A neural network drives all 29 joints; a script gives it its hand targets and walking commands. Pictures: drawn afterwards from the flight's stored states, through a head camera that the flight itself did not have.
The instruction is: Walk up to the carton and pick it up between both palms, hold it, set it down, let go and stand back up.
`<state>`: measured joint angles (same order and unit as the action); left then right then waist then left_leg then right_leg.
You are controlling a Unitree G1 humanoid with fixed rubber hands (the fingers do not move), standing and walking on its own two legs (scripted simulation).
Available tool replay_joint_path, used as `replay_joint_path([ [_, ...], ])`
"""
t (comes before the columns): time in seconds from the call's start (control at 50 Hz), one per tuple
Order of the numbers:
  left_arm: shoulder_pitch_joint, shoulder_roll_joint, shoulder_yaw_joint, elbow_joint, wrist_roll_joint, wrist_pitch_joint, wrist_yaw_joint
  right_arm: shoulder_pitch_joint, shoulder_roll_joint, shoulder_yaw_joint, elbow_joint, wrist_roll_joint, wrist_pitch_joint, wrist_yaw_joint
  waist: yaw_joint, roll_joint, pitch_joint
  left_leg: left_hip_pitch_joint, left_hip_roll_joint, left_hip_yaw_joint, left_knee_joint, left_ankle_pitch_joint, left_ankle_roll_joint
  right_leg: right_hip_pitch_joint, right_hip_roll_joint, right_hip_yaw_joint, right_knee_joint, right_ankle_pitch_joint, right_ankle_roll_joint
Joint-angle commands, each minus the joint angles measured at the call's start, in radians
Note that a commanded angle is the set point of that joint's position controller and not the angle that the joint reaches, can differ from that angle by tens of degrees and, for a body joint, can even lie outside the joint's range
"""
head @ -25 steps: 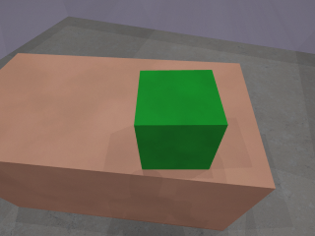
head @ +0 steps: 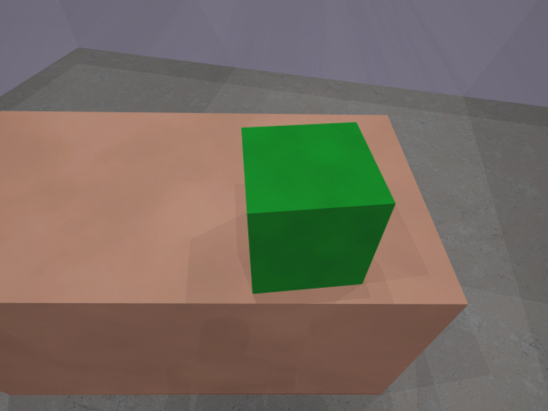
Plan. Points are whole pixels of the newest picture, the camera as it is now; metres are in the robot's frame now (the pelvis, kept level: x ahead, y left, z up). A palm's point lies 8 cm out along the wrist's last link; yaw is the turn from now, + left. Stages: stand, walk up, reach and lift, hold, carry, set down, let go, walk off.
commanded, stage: walk up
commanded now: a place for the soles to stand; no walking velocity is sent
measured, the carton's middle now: (304, 208) +0.48 -0.03 +0.01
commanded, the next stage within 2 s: reach and lift in 1.02 s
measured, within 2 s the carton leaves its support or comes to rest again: neither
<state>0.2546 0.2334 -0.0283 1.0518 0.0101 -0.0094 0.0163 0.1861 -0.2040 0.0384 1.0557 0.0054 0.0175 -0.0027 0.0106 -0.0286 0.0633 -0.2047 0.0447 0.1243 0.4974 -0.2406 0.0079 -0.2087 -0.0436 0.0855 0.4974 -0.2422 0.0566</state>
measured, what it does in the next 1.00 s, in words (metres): stands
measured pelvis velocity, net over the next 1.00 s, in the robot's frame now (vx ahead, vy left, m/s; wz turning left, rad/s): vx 0.00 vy -0.02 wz -0.14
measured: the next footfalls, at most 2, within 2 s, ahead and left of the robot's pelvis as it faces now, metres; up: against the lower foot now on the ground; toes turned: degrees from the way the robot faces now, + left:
none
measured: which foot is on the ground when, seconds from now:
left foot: down 0.00-1.00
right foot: down 0.00-1.00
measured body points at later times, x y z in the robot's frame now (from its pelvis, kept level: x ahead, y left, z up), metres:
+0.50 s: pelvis +0.00 -0.02 +0.00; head +0.01 -0.03 +0.45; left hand +0.03 +0.22 -0.15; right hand +0.02 -0.28 -0.15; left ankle +0.02 +0.11 -0.74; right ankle +0.02 -0.16 -0.74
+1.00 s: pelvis +0.00 -0.02 -0.01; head +0.01 -0.02 +0.44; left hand +0.07 +0.23 -0.15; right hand +0.01 -0.28 -0.16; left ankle +0.02 +0.11 -0.74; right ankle +0.02 -0.16 -0.74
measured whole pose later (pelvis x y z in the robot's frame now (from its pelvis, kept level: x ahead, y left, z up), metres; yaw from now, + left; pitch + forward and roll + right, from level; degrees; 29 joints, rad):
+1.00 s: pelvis +0.00 -0.02 -0.01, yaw -8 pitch -2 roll +2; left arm 0.27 0.25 -0.03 1.01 0.00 0.00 0.03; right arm 0.22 -0.26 0.04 1.03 -0.01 0.05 -0.01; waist 0.00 -0.03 0.05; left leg -0.20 0.11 0.24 0.55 -0.29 -0.02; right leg -0.30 0.03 0.21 0.62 -0.28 0.03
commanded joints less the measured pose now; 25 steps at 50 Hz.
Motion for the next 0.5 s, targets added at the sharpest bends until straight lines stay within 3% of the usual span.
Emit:
replay_joint_path([
  [0.0, 0.059, 0.120, 0.020, -0.020, -0.002, -0.015, 0.007, -0.017, -0.174, -0.040, -0.057, -0.003, -0.015, -0.009, 0.004, 0.065, -0.010, 0.008, 0.126, -0.151, -0.208, -0.167, 0.054, -0.070, -0.022, 0.021, -0.059, 0.006, -0.063],
  [0.06, 0.063, 0.126, 0.019, -0.017, -0.001, -0.017, 0.009, -0.009, -0.174, -0.038, -0.051, -0.003, -0.010, -0.008, -0.001, 0.076, -0.001, 0.002, 0.117, -0.133, -0.202, -0.183, 0.048, -0.079, -0.022, 0.029, -0.061, 0.010, -0.064],
  [0.18, 0.077, 0.142, 0.020, -0.011, -0.002, -0.020, 0.012, 0.028, -0.178, -0.037, -0.040, -0.010, -0.004, -0.010, -0.010, 0.038, -0.016, 0.044, 0.104, -0.090, -0.146, -0.139, 0.041, -0.122, -0.029, 0.064, -0.072, 0.026, -0.072],
  [0.3, 0.066, 0.160, 0.025, -0.019, -0.010, -0.014, 0.012, 0.063, -0.171, -0.026, -0.033, -0.013, -0.001, -0.014, -0.020, -0.045, 0.014, 0.079, 0.083, -0.060, -0.093, -0.110, 0.027, -0.208, -0.040, 0.130, -0.126, -0.026, -0.088],
  [0.4, 0.064, 0.156, 0.026, -0.028, -0.012, -0.013, 0.011, 0.084, -0.181, -0.024, -0.030, -0.014, -0.009, -0.017, -0.018, -0.057, -0.011, 0.096, 0.089, -0.056, -0.088, -0.079, 0.026, -0.195, -0.032, 0.145, -0.119, 0.026, -0.092],
  [0.48, 0.062, 0.153, 0.028, -0.035, -0.012, -0.014, 0.010, 0.075, -0.189, -0.023, -0.030, -0.015, -0.013, -0.019, -0.010, -0.021, -0.010, 0.091, 0.103, -0.050, -0.098, -0.058, 0.025, -0.180, -0.021, 0.137, -0.087, 0.099, -0.092],
])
